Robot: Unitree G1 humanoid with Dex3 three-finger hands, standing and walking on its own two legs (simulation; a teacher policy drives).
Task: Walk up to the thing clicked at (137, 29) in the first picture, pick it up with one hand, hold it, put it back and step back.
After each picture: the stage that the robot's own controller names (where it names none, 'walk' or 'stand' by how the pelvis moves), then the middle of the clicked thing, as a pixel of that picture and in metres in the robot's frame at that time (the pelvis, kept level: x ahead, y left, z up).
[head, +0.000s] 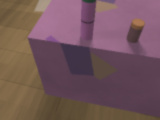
stand; (135, 31) +0.71 -0.28 -0.05
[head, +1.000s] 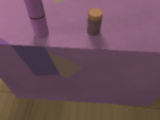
walk; (94, 22) +0.66 -0.04 -0.01
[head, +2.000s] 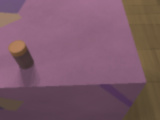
walk; (22, 55) +0.47 +0.29 -0.02
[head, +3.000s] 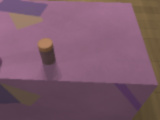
stand; (47, 52) +0.54 +0.18 -0.04
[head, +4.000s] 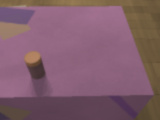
stand; (35, 65) +0.47 +0.21 -0.04
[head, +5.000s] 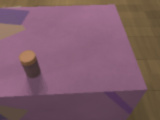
stand; (30, 64) +0.48 +0.23 -0.05
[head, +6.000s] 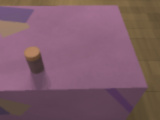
stand; (34, 60) +0.50 +0.22 -0.05
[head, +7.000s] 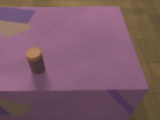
stand; (35, 61) +0.50 +0.21 -0.05
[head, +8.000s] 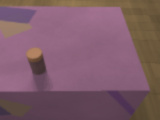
rise first; (36, 61) +0.50 +0.21 -0.05
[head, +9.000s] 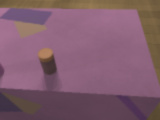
rise first; (47, 61) +0.50 +0.20 -0.04
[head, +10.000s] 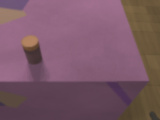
go down; (32, 50) +0.53 +0.18 -0.03
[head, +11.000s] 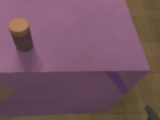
go down; (21, 36) +0.52 +0.18 +0.02
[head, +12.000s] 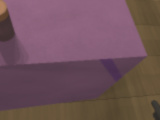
close in; out of the picture +0.52 +0.20 +0.05
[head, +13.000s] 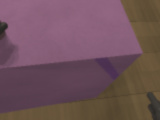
close; out of the picture +0.53 +0.21 +0.06
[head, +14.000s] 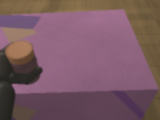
lift; (24, 63) +0.33 +0.17 +0.18
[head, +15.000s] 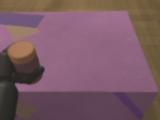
hold; (27, 63) +0.32 +0.17 +0.17
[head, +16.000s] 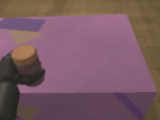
hold; (29, 66) +0.33 +0.17 +0.16
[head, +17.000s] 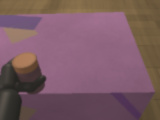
hold; (30, 74) +0.32 +0.17 +0.13
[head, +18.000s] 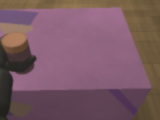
crouch; (19, 54) +0.37 +0.19 +0.16
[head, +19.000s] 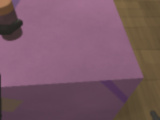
lower; (6, 19) +0.49 +0.20 +0.17
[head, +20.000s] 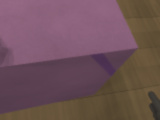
lower; out of the picture +0.53 +0.22 +0.07
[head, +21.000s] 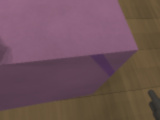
lower; out of the picture +0.53 +0.22 +0.06
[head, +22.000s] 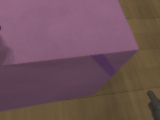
lower; out of the picture +0.52 +0.21 +0.06
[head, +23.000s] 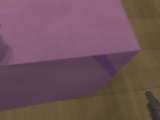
lower; out of the picture +0.53 +0.22 +0.06
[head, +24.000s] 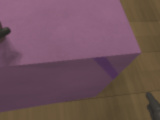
open; out of the picture +0.52 +0.21 +0.05
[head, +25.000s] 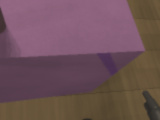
rise; out of the picture +0.52 +0.20 +0.06
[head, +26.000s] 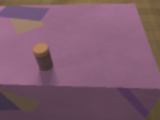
sink last; (43, 57) +0.50 +0.21 +0.00
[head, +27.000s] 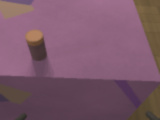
stand; (36, 46) +0.51 +0.20 +0.02
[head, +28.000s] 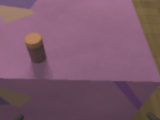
stand; (35, 48) +0.50 +0.20 +0.02
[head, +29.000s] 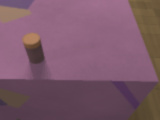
stand; (34, 48) +0.51 +0.20 +0.02
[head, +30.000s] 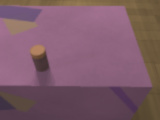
stand; (40, 58) +0.52 +0.20 -0.04
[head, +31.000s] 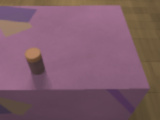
stand; (35, 61) +0.50 +0.22 -0.05
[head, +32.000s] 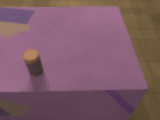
stand; (33, 63) +0.49 +0.22 -0.05
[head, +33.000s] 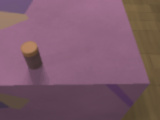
walk; (32, 56) +0.49 +0.23 -0.04
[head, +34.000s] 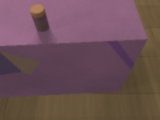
walk; (40, 18) +0.67 +0.23 -0.03
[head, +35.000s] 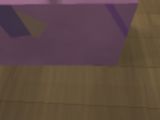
walk; out of the picture +0.96 +0.20 -0.02
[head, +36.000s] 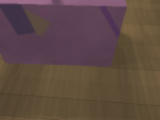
stand; out of the picture +1.13 +0.20 -0.03
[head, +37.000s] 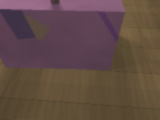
stand; out of the picture +1.12 +0.20 -0.05
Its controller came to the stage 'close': yes
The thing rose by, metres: 0.22
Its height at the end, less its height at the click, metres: +0.00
